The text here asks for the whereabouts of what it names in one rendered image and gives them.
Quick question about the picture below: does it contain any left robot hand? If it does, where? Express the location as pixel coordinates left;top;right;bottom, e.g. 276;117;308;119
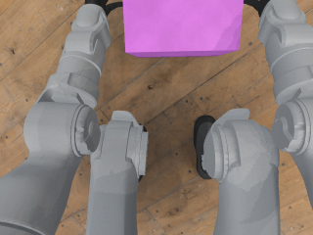
84;0;123;16

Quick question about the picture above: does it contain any right robot forearm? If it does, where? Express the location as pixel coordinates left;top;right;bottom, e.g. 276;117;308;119
257;0;313;106

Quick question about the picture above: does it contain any right robot thigh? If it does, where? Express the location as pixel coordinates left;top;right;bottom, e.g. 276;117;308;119
205;119;281;235

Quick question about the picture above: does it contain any right robot hand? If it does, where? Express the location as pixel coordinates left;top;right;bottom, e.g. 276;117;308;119
244;0;270;17

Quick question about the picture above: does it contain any carton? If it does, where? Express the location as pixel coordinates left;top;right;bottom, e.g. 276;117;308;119
122;0;244;58

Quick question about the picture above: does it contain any left robot upper arm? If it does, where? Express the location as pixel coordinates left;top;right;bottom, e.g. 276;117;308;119
0;101;101;235

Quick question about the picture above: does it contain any robot right shin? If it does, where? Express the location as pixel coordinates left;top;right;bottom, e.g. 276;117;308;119
201;108;280;176

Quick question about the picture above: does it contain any left robot forearm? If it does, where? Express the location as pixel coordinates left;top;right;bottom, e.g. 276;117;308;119
23;4;112;144

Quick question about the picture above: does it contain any right robot upper arm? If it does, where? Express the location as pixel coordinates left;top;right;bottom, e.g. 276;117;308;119
271;97;313;211

